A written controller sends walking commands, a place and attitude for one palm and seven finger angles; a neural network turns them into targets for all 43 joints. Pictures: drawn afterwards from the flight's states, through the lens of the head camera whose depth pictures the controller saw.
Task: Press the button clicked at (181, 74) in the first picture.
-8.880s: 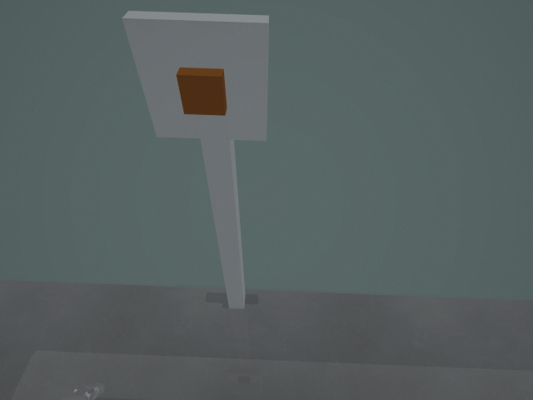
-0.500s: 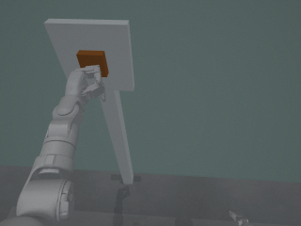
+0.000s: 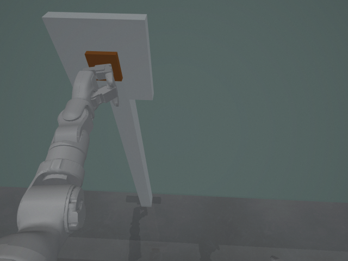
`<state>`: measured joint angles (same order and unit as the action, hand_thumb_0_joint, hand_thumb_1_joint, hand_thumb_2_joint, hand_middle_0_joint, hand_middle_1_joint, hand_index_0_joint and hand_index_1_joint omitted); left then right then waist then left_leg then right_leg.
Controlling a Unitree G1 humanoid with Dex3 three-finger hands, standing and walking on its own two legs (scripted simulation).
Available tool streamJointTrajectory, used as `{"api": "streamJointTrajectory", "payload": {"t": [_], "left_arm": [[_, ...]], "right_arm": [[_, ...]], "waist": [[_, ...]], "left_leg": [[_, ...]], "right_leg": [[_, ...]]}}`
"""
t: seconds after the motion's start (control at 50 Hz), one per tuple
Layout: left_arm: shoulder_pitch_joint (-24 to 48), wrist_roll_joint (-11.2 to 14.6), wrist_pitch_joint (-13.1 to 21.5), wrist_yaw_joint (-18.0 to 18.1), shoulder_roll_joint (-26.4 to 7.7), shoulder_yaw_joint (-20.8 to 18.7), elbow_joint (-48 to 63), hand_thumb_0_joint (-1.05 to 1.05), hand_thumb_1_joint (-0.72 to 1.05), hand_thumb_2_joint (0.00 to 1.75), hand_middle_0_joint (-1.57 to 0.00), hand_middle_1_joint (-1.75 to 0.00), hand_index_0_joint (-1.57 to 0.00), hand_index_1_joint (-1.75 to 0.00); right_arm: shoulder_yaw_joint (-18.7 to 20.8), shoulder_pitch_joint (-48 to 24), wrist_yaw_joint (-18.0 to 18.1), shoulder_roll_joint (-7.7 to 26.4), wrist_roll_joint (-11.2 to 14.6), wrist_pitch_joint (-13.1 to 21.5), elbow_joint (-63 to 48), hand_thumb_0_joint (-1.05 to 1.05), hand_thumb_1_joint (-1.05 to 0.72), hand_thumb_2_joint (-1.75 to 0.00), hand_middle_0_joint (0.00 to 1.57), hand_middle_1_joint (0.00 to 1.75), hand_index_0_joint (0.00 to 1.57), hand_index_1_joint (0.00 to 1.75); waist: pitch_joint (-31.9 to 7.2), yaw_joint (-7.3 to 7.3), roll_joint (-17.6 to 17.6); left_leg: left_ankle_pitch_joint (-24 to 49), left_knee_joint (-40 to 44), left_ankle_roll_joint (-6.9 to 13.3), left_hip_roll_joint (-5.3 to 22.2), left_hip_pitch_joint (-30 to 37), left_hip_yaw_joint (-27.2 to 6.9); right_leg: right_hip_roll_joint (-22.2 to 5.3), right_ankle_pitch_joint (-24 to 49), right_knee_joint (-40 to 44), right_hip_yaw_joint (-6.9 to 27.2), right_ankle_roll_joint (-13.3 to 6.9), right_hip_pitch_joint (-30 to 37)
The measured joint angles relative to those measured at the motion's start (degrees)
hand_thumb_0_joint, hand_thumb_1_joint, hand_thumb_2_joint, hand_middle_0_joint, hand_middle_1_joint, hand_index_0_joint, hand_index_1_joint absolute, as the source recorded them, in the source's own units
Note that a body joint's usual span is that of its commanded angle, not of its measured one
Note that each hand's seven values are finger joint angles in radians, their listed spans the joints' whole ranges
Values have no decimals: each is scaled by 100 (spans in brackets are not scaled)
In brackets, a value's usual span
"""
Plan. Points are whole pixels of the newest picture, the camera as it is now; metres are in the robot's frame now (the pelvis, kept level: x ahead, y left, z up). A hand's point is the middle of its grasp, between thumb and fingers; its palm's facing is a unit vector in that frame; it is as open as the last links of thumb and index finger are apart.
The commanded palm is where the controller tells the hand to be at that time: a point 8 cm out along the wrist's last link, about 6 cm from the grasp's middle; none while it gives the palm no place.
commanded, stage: press the button with the knuckle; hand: left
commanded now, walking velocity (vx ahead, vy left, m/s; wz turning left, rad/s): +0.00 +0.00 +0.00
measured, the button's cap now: (105, 64) +0.51 +0.17 +0.20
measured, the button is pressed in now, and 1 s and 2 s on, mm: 10 0 0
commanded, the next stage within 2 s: hold the button down briefly in 0.20 s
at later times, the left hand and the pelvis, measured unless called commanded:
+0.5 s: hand (114, 88) +0.46 +0.15 +0.17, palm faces -0.03 -1.00 -0.02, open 2.9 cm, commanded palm +0.47 +0.19 +0.17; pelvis -0.02 +0.00 -0.01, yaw +1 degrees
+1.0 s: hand (111, 94) +0.44 +0.15 +0.17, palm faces -0.05 -1.00 +0.00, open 2.8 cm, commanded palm +0.42 +0.20 +0.17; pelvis -0.02 +0.00 -0.01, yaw -1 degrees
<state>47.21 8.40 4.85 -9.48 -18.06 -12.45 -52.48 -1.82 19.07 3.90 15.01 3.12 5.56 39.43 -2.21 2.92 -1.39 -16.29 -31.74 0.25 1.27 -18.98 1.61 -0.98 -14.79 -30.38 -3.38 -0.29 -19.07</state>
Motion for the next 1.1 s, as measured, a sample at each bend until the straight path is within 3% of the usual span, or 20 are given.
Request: {"api": "streamJointTrajectory", "payload": {"t": [0.26,0.44,0.7,0.84,0.96,1.1], "left_arm": [[718,-33,432,-114,-194,73,-990,0,78,97,-130,-150,-134,-150],[944,19,566,47,-270,169,-1236,0,77,98,-131,-150,-134,-150],[1014,17,578,-40,-424,56,-1341,0,77,98,-131,-150,-134,-150],[800,-31,567,-156,-405,-185,-1176,-1,77,97,-131,-150,-133,-150],[267,24,531,-256,-303,-283,-598,-2,76,94,-130,-150,-131,-150],[-460,146,178,-173,-76,-210,389,-1,82,91,-131,-150,-130,-150]], "right_arm": [[-58,78,-19,26,-30,179,102,1,-91,-90,20,30,21,30],[-45,312,-21,85,-45,320,260,1,-91,-90,20,30,21,30],[-42,442,-9,133,-43,438,263,1,-91,-90,20,30,21,30],[-38,392,-60,113,-61,384,141,1,-91,-90,20,30,21,30],[-17,324,-67,78,-28,278,-34,1,-91,-90,20,30,21,30],[-20,115,-39,32,33,168,-199,1,-91,-90,20,30,21,30]], "waist": [[12,81,21],[38,153,32],[23,255,37],[-23,255,36],[-59,173,11],[-83,28,-23]], "left_leg": [[10,-263,14,-31,-431,-78],[51,-360,20,-47,-636,-94],[79,-428,22,-27,-786,-66],[38,-444,21,5,-738,-16],[-13,-390,19,34,-555,50],[-61,-241,14,42,-226,96]], "right_leg": [[-40,5,-218,-70,11,-377],[-59,41,-315,-80,15,-574],[-38,90,-369,-47,12,-733],[-6,71,-385,6,7,-711],[26,40,-345,74,4,-564],[41,-10,-230,118,6,-270]]}}
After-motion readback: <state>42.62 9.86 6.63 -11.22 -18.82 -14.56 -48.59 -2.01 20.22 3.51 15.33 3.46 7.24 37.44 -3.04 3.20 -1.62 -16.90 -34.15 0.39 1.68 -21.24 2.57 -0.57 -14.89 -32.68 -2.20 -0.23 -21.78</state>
